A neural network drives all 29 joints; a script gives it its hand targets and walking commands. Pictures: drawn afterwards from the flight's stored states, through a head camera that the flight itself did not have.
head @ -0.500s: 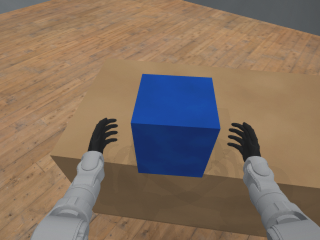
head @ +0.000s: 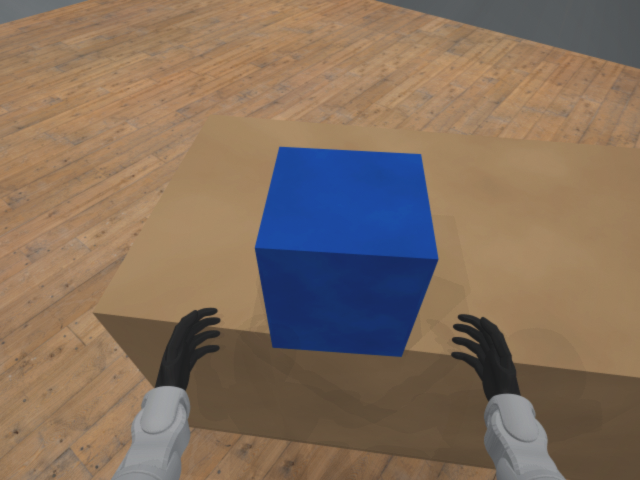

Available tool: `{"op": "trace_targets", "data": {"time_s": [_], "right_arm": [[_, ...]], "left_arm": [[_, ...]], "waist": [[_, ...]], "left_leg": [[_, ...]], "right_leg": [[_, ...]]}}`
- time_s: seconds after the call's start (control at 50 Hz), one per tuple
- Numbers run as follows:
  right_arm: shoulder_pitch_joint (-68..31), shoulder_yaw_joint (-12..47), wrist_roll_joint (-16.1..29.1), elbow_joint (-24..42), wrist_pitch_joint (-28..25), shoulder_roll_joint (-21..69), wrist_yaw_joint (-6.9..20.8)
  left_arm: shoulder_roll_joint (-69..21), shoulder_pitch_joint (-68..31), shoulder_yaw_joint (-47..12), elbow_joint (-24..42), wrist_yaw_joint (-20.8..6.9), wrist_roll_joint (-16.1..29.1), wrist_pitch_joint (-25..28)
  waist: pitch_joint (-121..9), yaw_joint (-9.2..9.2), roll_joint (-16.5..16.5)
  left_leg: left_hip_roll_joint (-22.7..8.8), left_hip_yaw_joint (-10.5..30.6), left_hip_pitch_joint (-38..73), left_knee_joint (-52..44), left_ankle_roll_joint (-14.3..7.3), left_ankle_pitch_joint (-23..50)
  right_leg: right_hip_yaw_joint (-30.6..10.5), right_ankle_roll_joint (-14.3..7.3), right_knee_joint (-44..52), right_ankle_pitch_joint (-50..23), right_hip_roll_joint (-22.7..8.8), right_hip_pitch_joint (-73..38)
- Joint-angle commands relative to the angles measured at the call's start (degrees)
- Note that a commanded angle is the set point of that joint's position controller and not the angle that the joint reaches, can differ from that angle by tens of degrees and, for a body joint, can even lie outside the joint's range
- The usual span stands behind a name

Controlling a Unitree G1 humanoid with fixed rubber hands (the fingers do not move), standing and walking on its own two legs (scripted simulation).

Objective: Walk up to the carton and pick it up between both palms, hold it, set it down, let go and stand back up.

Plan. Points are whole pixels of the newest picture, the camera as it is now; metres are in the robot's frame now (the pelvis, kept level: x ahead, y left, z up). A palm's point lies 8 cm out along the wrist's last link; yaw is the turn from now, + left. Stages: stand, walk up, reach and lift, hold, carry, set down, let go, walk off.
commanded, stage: set down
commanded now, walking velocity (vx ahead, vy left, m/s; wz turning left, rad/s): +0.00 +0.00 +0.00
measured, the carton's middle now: (342, 256) +0.46 -0.02 +0.01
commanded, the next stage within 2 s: let go in 1.02 s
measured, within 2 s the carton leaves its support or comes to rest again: neither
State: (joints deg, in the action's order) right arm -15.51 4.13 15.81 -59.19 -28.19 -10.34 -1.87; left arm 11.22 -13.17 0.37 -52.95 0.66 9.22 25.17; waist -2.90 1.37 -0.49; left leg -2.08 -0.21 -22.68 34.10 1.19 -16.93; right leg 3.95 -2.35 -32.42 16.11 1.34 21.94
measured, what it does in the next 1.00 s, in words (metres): stands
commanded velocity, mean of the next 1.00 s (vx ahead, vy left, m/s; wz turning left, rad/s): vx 0.00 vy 0.00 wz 0.00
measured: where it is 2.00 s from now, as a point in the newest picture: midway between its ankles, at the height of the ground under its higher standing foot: outside the picture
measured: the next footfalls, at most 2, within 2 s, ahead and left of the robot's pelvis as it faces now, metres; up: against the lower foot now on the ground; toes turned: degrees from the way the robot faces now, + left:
none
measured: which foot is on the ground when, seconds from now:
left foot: down 0.00-1.00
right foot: down 0.00-1.00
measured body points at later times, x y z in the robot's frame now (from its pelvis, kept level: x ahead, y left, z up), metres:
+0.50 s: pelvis +0.03 +0.00 +0.01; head +0.02 +0.01 +0.46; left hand +0.24 +0.22 -0.04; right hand +0.23 -0.21 -0.04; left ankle +0.00 +0.13 -0.73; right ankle +0.00 -0.09 -0.73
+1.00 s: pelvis +0.02 +0.01 +0.02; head +0.01 +0.02 +0.47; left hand +0.19 +0.24 -0.07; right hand +0.18 -0.21 -0.07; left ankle +0.00 +0.13 -0.73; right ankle +0.00 -0.09 -0.73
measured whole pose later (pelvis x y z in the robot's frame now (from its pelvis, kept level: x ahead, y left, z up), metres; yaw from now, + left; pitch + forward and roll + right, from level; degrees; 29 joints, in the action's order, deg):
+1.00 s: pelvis +0.02 +0.01 +0.02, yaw -2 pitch -6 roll -1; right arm 10.8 -0.6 0.8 -40.7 -11.1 -9.6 0.4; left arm 10.8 11.8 1.2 -29.8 -0.3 -0.9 -5.5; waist 4.0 -1.2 -0.6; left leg -1.5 -2.5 -2.0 21.9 0.3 -14.4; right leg 0.9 -1.2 -20.0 12.5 1.5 2.0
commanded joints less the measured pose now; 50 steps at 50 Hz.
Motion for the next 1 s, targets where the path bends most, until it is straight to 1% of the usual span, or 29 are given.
{"op": "trace_targets", "data": {"time_s": [0.0,0.1,0.2,0.38,0.54,0.7,0.98], "right_arm": [[-10.3,-1.7,-1.3,9.3,-0.2,-6.2,0.0],[-3.0,-1.8,-3.2,12.5,2.0,-4.9,0.1],[3.3,-2.1,-5.0,15.6,3.9,-4.3,0.0],[11.9,-3.2,-8.3,20.5,7.2,-4.4,0.1],[17.2,-4.3,-10.5,23.0,10.1,-4.6,0.7],[20.2,-5.2,-12.3,23.7,12.6,-4.9,1.4],[23.0,-6.4,-15.5,23.8,16.6,-5.2,2.3]], "left_arm": [[7.2,-9.3,0.9,11.4,0.0,0.0,-1.2],[7.2,-2.3,1.3,16.0,-0.4,-1.5,-6.0],[6.7,3.4,1.8,19.4,-1.0,-3.2,-10.4],[5.7,10.6,2.4,24.8,-1.4,-6.0,-17.0],[4.8,15.3,2.6,28.3,-1.3,-8.2,-22.0],[4.3,18.5,2.4,29.6,-1.0,-9.6,-25.4],[5.2,21.4,2.3,29.2,-0.9,-10.2,-30.5]], "waist": [[-15.9,0.25,1.0],[-11.3,-0.47,1.6],[-7.0,-1.19,1.3],[-1.6,-1.96,0.4],[1.2,-2.42,1.0],[3.0,-2.64,2.2],[4.8,-2.39,1.7]], "left_leg": [[3.0,0.2,11.0,-5.4,1.3,16.0],[2.7,-0.4,13.7,-8.3,1.1,17.4],[2.6,-1.1,15.7,-10.8,0.7,18.5],[2.5,-2.3,19.6,-13.1,0.6,20.4],[2.2,-2.7,22.8,-13.7,1.0,22.6],[1.7,-2.7,24.5,-13.8,1.3,24.0],[1.6,-3.2,23.0,-14.2,0.9,21.6]], "right_leg": [[-4.9,1.6,7.0,-15.3,-0.1,-10.4],[-5.5,1.5,8.9,-18.4,-0.8,-14.6],[-5.7,1.6,10.7,-21.1,-1.2,-17.7],[-5.0,1.7,13.4,-22.8,-1.0,-18.5],[-4.1,1.3,15.6,-20.4,-0.5,-16.8],[-3.2,0.6,17.0,-16.0,-0.1,-14.9],[-2.8,0.7,17.1,-12.1,-0.3,-14.6]]}}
